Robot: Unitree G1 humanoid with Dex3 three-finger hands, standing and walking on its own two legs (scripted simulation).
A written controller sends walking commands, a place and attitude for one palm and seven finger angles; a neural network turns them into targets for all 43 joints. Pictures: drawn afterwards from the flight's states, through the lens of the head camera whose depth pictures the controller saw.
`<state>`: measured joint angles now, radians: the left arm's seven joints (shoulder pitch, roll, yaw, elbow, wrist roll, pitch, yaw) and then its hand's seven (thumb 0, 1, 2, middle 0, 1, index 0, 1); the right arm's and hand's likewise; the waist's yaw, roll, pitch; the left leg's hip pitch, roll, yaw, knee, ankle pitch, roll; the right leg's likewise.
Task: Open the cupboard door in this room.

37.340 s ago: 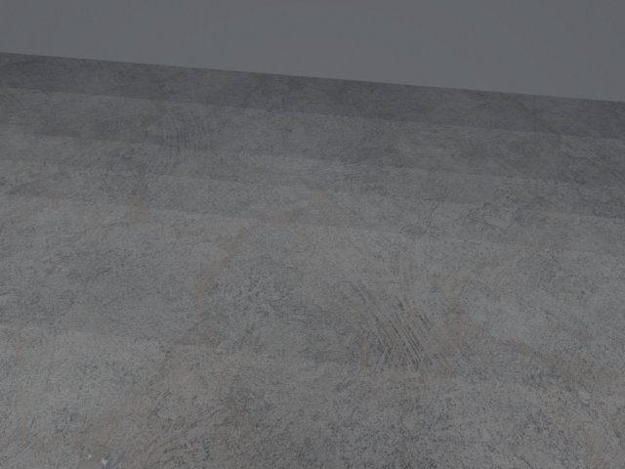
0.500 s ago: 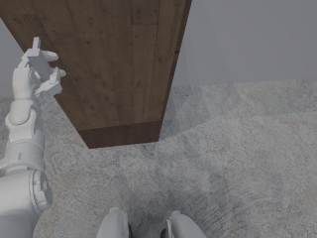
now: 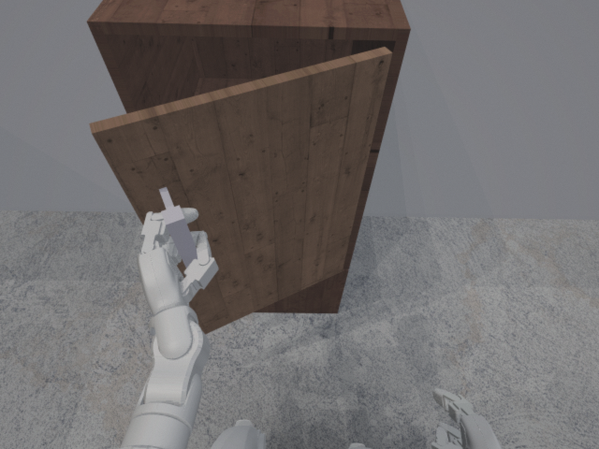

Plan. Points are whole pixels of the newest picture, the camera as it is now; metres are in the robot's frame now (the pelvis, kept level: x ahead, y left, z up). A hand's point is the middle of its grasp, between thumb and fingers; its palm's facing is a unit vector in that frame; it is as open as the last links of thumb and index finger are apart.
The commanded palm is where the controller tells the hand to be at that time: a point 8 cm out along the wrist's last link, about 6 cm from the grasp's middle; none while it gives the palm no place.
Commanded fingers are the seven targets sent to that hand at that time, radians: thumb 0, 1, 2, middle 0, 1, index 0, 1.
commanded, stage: pull the door open along its arc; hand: left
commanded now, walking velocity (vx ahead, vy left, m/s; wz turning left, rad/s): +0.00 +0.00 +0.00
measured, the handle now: (181, 233) +0.39 +0.19 +0.05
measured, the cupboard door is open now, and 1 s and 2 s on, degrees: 27 48 50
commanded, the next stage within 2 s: open thumb and fingers to let go in 0.28 s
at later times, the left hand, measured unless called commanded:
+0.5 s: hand (270, 319) +0.27 +0.05 +0.05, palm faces +0.41 -0.91 -0.01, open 6.2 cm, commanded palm +0.22 +0.10 +0.05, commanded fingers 0.00 0.41 0.69 -0.37 -1.30 -0.37 -1.30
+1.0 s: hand (270, 321) +0.27 +0.05 +0.05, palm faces +0.40 -0.92 +0.00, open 13.6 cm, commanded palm +0.22 +0.10 +0.05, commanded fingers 0.00 -0.50 0.30 -0.22 -0.70 -0.22 -0.70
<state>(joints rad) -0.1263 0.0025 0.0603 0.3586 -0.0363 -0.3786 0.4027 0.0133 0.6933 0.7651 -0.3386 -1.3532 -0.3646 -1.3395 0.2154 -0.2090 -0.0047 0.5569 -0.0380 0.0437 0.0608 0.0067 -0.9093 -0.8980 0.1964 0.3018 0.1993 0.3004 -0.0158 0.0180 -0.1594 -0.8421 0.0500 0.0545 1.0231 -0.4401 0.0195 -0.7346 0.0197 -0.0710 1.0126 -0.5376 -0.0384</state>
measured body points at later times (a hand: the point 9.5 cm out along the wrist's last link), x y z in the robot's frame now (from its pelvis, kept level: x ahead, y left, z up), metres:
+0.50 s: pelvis +0.00 -0.04 +0.00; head +0.03 -0.06 +0.45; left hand +0.24 +0.10 +0.06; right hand +0.19 -0.24 -0.10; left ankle +0.03 +0.11 -0.67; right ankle -0.03 -0.10 -0.67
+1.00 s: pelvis +0.00 -0.04 +0.00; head +0.04 -0.06 +0.45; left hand +0.24 +0.10 +0.06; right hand +0.18 -0.26 -0.10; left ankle +0.03 +0.11 -0.67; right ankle -0.03 -0.10 -0.67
